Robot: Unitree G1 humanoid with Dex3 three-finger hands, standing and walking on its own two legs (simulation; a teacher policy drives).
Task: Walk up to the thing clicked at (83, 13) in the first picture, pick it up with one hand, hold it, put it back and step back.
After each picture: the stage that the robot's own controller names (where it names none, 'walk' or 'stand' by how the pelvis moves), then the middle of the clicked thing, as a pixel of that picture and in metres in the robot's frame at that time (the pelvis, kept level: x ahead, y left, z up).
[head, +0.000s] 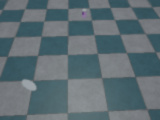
stand; (84, 13) +2.06 -0.04 -0.72
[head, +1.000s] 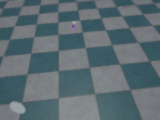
walk; (74, 26) +1.93 +0.21 -0.71
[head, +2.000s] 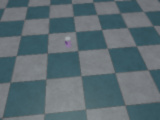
walk; (68, 42) +1.34 +0.24 -0.71
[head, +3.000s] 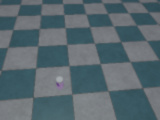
walk; (59, 82) +0.84 +0.21 -0.69
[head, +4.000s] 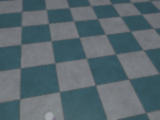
walk; (50, 119) +0.48 +0.21 -0.71
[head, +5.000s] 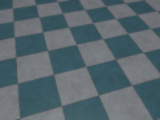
stand; out of the picture +0.35 +0.20 -0.71
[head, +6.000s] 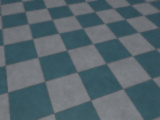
stand; out of the picture +0.32 +0.23 -0.72
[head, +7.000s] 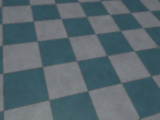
stand; out of the picture +0.33 +0.21 -0.68
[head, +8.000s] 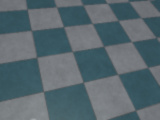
walk; out of the picture +0.33 +0.23 -0.66
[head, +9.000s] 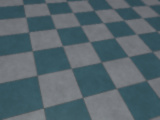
walk; out of the picture +0.33 +0.28 -0.67
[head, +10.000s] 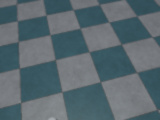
walk; out of the picture +0.35 +0.25 -0.68
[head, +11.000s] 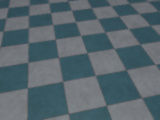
stand; out of the picture +0.34 +0.18 -0.72
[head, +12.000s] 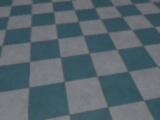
stand; out of the picture +0.33 +0.17 -0.72
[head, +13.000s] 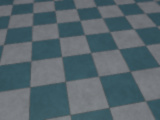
stand; out of the picture +0.32 +0.17 -0.72
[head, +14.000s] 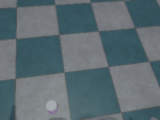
go down; (52, 107) +0.36 +0.16 -0.55
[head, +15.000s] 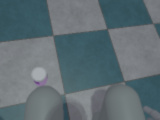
go down; (39, 77) +0.41 +0.18 -0.32
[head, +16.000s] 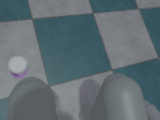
close in; (18, 68) +0.40 +0.19 -0.26
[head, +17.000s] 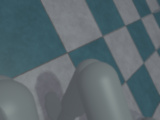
close; out of the picture +0.40 +0.22 -0.23
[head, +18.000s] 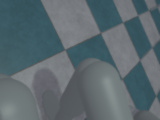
close; out of the picture +0.39 +0.23 -0.23
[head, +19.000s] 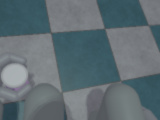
lift; (16, 80) +0.32 +0.23 -0.08
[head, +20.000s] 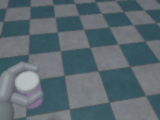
hold; (30, 90) +0.32 +0.18 +0.05
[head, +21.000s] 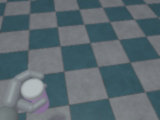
hold; (36, 96) +0.31 +0.17 +0.01
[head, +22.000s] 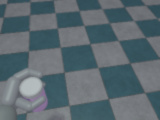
hold; (34, 95) +0.31 +0.17 +0.01
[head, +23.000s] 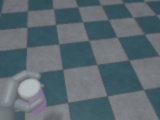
crouch; (33, 96) +0.32 +0.17 +0.00
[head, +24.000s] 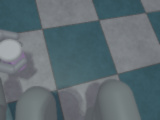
lower; (13, 56) +0.43 +0.19 -0.10
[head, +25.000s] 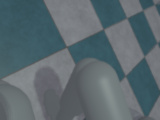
lower; out of the picture +0.43 +0.26 -0.21
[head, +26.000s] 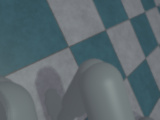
lower; out of the picture +0.41 +0.26 -0.23
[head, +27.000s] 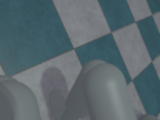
lower; out of the picture +0.40 +0.25 -0.22
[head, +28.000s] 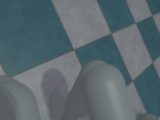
lower; out of the picture +0.39 +0.24 -0.22
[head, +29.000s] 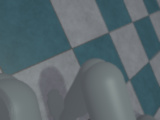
loosen; out of the picture +0.39 +0.25 -0.22
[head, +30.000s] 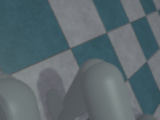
withdraw; out of the picture +0.39 +0.24 -0.23
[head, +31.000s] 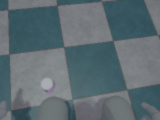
walk; (47, 85) +0.40 +0.18 -0.44
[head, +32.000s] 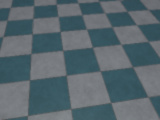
stand; out of the picture +0.33 +0.16 -0.66
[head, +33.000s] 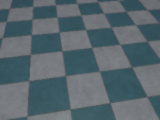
stand; out of the picture +0.33 +0.17 -0.67
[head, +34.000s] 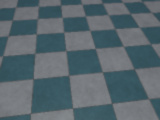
stand; out of the picture +0.34 +0.16 -0.69
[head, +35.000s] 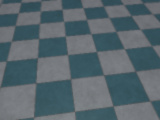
stand; out of the picture +0.34 +0.17 -0.73
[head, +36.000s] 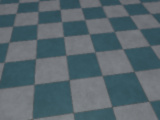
stand; out of the picture +0.33 +0.18 -0.73
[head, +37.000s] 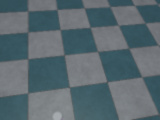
walk; (57, 118) +0.38 +0.13 -0.70
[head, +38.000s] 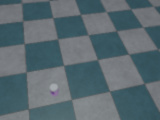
walk; (54, 90) +0.61 +0.19 -0.71
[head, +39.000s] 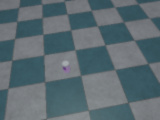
stand; (66, 67) +0.94 +0.23 -0.70
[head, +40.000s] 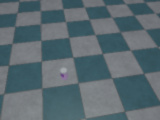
stand; (64, 73) +0.93 +0.18 -0.72
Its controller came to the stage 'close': yes
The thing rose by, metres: 0.73
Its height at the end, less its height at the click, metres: +0.00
